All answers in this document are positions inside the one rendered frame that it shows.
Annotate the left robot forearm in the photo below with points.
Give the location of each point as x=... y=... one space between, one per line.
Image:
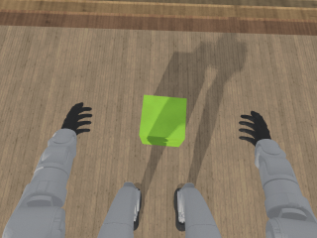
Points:
x=48 y=184

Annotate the left robot foot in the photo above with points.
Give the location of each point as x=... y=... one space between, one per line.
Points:
x=136 y=223

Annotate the left robot upper arm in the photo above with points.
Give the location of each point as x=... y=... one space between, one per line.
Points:
x=37 y=222

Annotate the robot right thigh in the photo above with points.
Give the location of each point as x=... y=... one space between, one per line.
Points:
x=198 y=219

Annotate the robot right hand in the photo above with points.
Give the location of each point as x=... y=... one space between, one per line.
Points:
x=260 y=130

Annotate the carton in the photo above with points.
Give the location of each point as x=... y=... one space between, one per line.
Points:
x=163 y=120

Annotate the right robot upper arm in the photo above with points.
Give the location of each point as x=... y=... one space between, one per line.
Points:
x=278 y=227

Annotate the robot left hand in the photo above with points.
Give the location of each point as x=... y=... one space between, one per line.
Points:
x=70 y=122

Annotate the right robot forearm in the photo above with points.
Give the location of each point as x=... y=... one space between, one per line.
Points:
x=283 y=197

